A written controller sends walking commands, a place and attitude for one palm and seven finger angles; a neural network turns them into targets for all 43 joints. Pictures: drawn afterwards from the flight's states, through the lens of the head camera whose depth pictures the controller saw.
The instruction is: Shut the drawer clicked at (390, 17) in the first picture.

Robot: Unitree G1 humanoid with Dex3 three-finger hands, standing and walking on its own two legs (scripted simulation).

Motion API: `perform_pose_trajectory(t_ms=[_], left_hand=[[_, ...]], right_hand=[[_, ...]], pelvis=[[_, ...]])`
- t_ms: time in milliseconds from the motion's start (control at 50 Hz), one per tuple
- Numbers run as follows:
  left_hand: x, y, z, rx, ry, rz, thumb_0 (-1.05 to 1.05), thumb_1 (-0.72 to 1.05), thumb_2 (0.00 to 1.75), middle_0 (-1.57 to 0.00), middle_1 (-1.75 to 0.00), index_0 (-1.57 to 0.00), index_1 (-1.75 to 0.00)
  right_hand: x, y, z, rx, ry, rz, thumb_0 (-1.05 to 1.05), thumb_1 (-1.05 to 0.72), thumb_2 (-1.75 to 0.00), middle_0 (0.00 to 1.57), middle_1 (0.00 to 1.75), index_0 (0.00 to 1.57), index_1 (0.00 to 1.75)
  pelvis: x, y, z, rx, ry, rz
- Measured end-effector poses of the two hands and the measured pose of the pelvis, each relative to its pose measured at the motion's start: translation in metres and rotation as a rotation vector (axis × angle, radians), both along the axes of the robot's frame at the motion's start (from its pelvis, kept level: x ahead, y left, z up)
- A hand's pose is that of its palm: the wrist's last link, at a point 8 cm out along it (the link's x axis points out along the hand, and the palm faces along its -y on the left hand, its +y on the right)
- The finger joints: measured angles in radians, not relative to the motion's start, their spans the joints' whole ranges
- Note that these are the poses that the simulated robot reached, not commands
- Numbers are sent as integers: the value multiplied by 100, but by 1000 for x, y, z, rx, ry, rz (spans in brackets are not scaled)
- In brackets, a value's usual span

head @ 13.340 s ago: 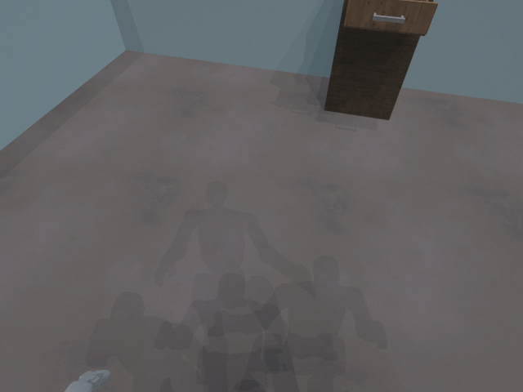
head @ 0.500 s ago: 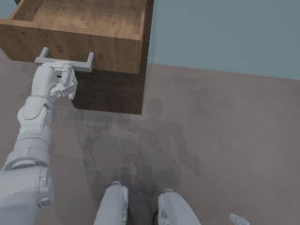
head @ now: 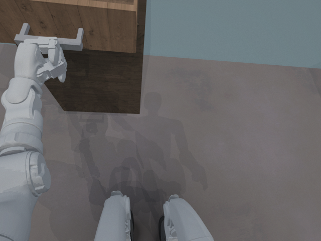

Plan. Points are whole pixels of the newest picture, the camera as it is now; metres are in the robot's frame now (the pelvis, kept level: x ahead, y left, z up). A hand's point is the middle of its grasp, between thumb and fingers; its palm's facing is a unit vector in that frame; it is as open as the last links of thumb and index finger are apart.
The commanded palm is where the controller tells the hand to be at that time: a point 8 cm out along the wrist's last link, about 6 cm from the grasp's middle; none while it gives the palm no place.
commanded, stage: push the drawer shut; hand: left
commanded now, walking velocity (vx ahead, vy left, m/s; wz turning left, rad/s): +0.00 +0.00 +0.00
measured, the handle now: (51, 36) +0.59 +0.23 +0.07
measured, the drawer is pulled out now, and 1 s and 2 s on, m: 0.12 0.01 0.00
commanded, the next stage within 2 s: pull the fist back off the drawer in 1.12 s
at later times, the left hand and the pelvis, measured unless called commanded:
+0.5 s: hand (67, 44) +0.57 +0.20 +0.06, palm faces -0.05 -1.00 -0.03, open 3.4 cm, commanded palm +0.57 +0.22 +0.06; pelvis +0.01 +0.00 -0.01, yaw -1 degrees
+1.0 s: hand (69, 28) +0.62 +0.20 +0.06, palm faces -0.05 -1.00 -0.03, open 3.3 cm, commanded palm +0.64 +0.19 +0.06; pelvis +0.00 +0.00 -0.02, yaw -3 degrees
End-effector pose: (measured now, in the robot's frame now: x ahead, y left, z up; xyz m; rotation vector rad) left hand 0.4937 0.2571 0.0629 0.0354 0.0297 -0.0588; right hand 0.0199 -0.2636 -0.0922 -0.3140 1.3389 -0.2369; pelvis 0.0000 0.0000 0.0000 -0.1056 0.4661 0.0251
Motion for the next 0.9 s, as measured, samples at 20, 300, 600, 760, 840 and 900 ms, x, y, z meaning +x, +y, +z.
perform_pose_trajectory(t_ms=[20, 300, 600, 760, 840, 900], left_hand=[[3, 0, 0, 0, 0, 1, 1, 82, 91, -140, -160, -140, -160], [36, -6, 3, 0, 10, 8, 3, 85, 92, -140, -160, -140, -160], [65, -5, 5, -3, 17, 6, 6, 83, 91, -140, -160, -140, -160], [82, -4, 5, -5, 17, 7, 6, 81, 90, -140, -160, -140, -160], [90, -5, 5, -6, 9, 7, 6, 81, 90, -140, -160, -140, -160], [96, -5, 5, -7, 12, 6, 6, 81, 90, -140, -160, -140, -160]], right_hand=[[-1, 0, 0, -2, 4, -1, 0, -90, -89, 21, 30, 20, 30], [-18, -2, 1, -12, 71, -29, 0, -90, -89, 20, 30, 20, 30], [-41, 3, 3, -14, 139, -72, 0, -90, -89, 20, 30, 20, 30], [-53, 6, 2, -32, 167, -82, 0, -90, -89, 21, 30, 20, 30], [-59, 9, 2, -38, 184, -91, 0, -90, -89, 20, 30, 20, 30], [-65, 12, 3, -42, 198, -96, 0, -90, -89, 20, 30, 20, 30]], pelvis=[[0, 0, -1, -1, 3, 0], [3, -2, -4, -11, 39, -6], [5, -2, -9, -23, 70, -15], [3, -1, -16, -35, 94, -17], [2, 0, -19, -40, 106, -18], [1, 1, -21, -45, 113, -19]])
